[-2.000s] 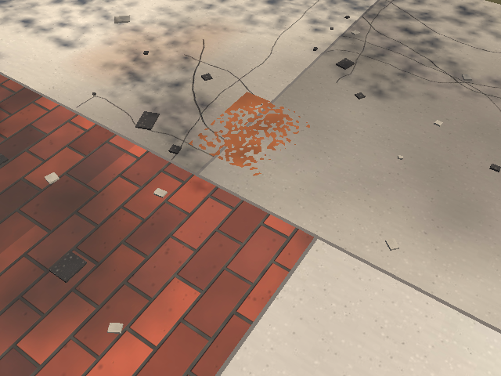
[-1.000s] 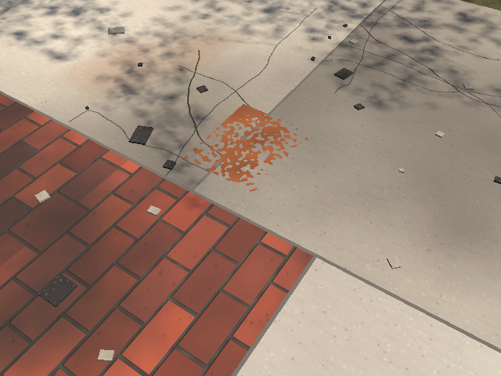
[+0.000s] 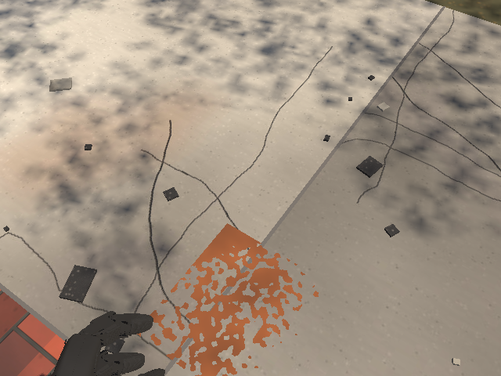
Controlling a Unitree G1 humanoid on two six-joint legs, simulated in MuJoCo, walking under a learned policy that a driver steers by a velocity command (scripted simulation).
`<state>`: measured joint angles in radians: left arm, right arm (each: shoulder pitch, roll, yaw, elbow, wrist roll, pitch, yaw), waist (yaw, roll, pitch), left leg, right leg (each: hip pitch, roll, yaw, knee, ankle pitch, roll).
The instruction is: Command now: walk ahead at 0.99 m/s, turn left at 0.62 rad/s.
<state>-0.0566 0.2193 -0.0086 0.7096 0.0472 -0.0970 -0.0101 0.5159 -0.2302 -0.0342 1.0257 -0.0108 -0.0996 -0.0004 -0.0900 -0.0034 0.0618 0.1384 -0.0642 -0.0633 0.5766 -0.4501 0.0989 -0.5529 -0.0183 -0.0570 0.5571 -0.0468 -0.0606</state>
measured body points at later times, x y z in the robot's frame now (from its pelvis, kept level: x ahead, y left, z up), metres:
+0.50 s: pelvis +0.47 +0.06 -0.02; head +0.49 +0.07 +0.43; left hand +0.38 +0.31 -0.15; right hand +0.71 -0.13 -0.12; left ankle +0.54 +0.10 -0.71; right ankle +0.27 -0.14 -0.57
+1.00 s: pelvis +0.89 +0.24 +0.02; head +0.90 +0.26 +0.47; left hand +0.75 +0.52 -0.08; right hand +1.20 +0.14 -0.08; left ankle +0.74 +0.21 -0.60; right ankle +1.01 +0.18 -0.71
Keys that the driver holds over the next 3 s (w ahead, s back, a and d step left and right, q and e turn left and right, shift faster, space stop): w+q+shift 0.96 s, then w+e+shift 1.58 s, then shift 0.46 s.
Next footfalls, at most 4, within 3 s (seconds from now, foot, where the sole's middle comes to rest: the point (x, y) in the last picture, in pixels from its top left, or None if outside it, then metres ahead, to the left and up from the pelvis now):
0.44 left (201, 320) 0.58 0.11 -0.75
0.86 right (168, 186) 1.04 0.21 -0.75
1.28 left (27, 189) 1.07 0.66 -0.75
1.74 right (11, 98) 1.51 0.80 -0.75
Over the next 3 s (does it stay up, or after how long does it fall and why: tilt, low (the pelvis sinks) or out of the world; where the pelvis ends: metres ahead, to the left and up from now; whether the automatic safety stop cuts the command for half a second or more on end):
stays up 2.28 0.87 0.02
